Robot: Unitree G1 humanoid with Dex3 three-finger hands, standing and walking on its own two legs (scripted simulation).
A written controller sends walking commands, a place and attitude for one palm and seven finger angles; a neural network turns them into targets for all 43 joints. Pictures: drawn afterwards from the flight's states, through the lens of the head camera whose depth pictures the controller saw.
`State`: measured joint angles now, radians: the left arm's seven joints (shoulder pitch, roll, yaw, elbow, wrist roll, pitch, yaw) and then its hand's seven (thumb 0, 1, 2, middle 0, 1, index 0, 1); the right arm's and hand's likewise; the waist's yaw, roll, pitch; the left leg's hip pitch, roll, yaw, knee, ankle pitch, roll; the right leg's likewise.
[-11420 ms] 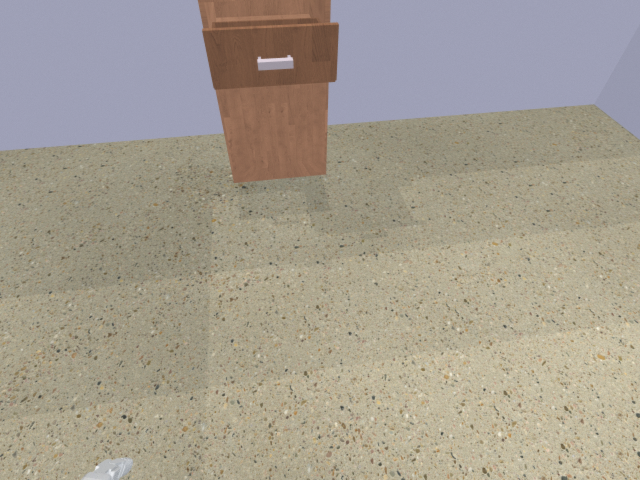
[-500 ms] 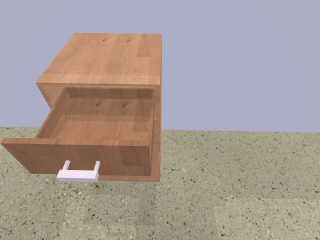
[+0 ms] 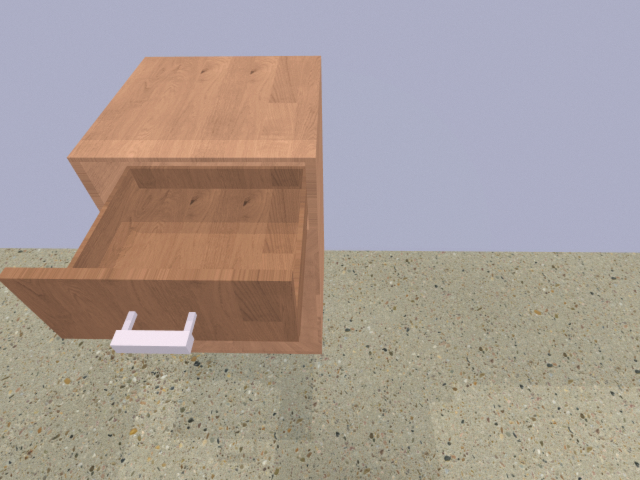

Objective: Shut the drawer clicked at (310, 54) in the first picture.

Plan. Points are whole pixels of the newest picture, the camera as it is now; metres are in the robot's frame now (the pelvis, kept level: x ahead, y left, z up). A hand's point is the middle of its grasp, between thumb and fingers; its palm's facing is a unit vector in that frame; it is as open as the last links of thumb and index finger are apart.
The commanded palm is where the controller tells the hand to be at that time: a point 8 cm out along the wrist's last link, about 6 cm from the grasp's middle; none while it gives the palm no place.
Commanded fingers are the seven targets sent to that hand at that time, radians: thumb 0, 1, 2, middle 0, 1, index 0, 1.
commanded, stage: look again from close up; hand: left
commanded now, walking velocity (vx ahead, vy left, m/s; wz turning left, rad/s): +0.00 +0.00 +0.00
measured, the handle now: (157, 329) +0.34 +0.27 -0.05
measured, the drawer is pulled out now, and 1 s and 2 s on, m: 0.28 0.28 0.28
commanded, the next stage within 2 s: raise the hand and make a fist in 0.42 s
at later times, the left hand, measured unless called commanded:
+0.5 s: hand out of the picture +0.01 +0.19 -0.17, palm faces +0.04 -0.98 -0.21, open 7.3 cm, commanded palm none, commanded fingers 0.00 0.90 0.90 -0.20 -0.30 -0.20 -0.30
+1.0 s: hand out of the picture +0.12 +0.18 -0.05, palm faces +0.09 -1.00 -0.01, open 5.6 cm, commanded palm +0.11 +0.25 -0.03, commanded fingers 0.00 0.90 0.90 -0.70 -0.84 -0.70 -0.84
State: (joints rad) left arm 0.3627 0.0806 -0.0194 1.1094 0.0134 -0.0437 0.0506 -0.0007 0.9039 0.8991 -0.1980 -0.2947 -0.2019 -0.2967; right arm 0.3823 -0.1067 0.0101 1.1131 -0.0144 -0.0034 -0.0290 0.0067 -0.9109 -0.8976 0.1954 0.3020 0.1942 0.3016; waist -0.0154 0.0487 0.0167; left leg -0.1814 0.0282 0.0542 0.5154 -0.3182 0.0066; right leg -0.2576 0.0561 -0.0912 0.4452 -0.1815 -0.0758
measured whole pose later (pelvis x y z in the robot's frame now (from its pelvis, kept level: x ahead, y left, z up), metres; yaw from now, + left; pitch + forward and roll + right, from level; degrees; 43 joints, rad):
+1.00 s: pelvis -0.01 +0.00 -0.06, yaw +2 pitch +11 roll +0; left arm 0.67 0.18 0.08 0.01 -0.19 -0.48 -0.25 0.01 0.90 0.90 -0.51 -0.63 -0.52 -0.63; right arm 0.10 -0.27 -0.08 0.42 0.01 -0.23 0.01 0.01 -0.91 -0.90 0.19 0.30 0.19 0.30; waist 0.04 -0.06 -0.13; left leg -0.67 -0.01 0.04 1.03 -0.54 0.02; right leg -0.76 -0.01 -0.11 1.00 -0.43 -0.07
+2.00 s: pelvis +0.01 +0.04 -0.04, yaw +3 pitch +8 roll -3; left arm 0.62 0.26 0.17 -0.26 -0.27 -0.24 -0.29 0.01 0.90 0.90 -1.38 -1.58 -1.38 -1.58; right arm 0.22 -0.19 0.05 0.51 0.04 -0.28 -0.03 0.02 -0.90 -0.90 0.20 0.30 0.20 0.30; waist 0.03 0.04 -0.12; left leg -0.52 -0.02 0.01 0.90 -0.51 0.06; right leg -0.57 -0.02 -0.13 0.82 -0.37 -0.02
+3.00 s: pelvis +0.00 +0.01 -0.05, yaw +3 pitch +11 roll -1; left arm 0.40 0.27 0.25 0.04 -0.31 -0.38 -0.34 0.01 0.90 0.90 -1.40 -1.59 -1.40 -1.60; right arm 0.25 -0.26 0.01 0.59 0.03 -0.28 -0.05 0.02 -0.90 -0.90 0.20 0.30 0.20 0.30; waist -0.01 0.03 -0.10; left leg -0.65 0.00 -0.01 0.96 -0.51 0.02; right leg -0.71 0.00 -0.15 0.90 -0.39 -0.06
